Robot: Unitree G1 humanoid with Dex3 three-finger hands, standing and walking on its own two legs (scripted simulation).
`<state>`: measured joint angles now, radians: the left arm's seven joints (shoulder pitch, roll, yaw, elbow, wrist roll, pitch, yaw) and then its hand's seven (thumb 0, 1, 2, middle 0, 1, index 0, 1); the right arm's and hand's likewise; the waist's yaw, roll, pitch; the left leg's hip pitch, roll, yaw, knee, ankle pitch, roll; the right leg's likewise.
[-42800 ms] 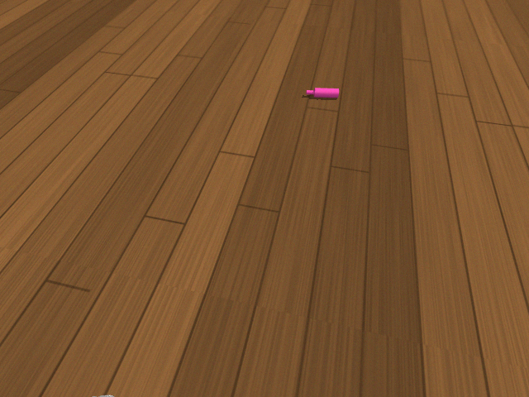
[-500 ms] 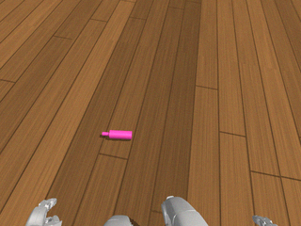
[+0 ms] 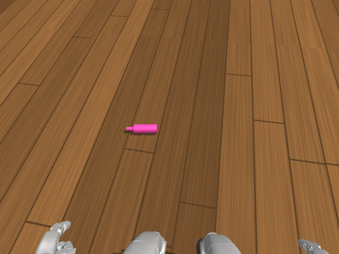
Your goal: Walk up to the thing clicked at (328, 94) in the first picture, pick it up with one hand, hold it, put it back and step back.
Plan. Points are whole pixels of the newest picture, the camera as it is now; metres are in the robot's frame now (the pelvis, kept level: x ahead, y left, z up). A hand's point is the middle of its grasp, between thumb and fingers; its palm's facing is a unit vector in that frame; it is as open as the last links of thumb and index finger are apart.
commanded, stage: step back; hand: left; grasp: from above
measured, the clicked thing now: (141, 128) +0.85 +0.27 -0.73
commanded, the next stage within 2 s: stand in 1.60 s
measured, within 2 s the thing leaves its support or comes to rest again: neither
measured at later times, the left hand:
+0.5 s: hand out of the picture -0.11 +0.23 -0.15, palm faces -0.03 -0.91 -0.41, open 7.4 cm
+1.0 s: hand out of the picture -0.19 +0.26 -0.14, palm faces +0.04 -0.92 -0.39, open 7.4 cm
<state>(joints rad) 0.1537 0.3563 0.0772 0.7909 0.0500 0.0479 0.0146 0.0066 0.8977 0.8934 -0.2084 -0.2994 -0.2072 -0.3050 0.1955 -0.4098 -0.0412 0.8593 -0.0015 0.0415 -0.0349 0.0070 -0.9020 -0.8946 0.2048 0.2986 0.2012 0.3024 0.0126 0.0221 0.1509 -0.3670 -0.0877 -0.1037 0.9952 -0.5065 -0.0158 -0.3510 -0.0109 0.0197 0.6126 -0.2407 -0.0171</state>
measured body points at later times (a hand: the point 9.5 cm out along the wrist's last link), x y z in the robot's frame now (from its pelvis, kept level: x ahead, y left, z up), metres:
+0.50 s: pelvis -0.19 -0.04 -0.01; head -0.14 -0.05 +0.43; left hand -0.11 +0.28 -0.13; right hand -0.05 -0.36 -0.12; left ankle -0.07 +0.11 -0.72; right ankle -0.21 -0.16 -0.73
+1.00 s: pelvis -0.24 -0.03 +0.01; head -0.23 -0.02 +0.46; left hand -0.19 +0.30 -0.11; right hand -0.19 -0.34 -0.11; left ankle -0.26 +0.10 -0.73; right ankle -0.19 -0.16 -0.70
